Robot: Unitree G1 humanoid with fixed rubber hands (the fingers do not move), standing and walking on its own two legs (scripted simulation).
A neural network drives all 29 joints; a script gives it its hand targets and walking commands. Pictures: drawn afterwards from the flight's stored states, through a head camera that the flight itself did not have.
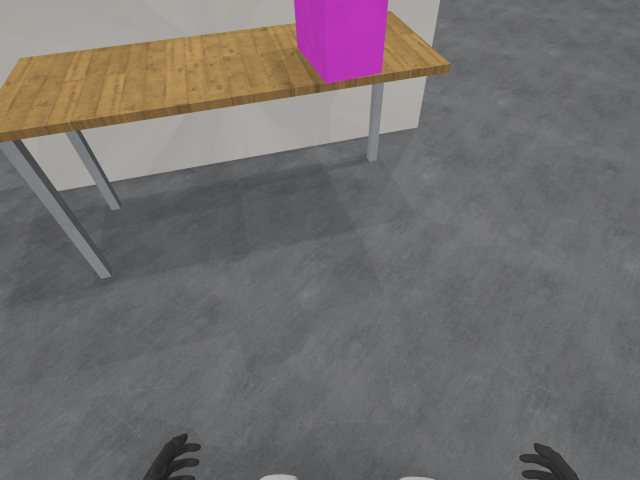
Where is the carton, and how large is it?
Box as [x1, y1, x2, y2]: [294, 0, 387, 83]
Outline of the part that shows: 294,0 297,46 326,83 381,72 387,0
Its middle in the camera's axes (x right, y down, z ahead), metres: +0.05 -0.68 +1.15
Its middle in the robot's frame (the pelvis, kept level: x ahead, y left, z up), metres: +1.32 +0.00 +0.08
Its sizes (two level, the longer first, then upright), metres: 0.290 0.182 0.292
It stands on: a table, 0.68 m high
